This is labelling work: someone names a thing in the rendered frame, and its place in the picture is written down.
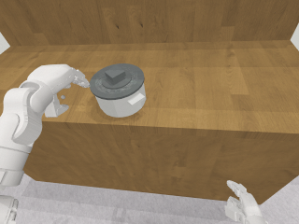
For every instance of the left robot hand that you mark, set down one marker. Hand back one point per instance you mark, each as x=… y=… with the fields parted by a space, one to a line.
x=58 y=77

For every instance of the robot left forearm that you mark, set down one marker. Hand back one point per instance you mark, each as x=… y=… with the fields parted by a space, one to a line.
x=20 y=126

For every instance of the knob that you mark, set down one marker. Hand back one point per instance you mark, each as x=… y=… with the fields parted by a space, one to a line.
x=115 y=73

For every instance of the lid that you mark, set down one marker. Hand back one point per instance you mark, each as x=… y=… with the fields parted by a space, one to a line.
x=102 y=87

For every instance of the table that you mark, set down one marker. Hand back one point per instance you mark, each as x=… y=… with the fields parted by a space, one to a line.
x=221 y=79

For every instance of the right robot hand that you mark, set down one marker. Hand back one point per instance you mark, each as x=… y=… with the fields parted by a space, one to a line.
x=238 y=210

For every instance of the robot right forearm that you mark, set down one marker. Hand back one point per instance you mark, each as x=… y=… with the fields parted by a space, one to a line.
x=255 y=219

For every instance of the robot left upper arm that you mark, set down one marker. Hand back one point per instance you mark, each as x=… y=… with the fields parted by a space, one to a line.
x=8 y=209

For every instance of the pot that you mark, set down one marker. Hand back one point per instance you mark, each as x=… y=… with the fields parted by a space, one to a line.
x=124 y=107

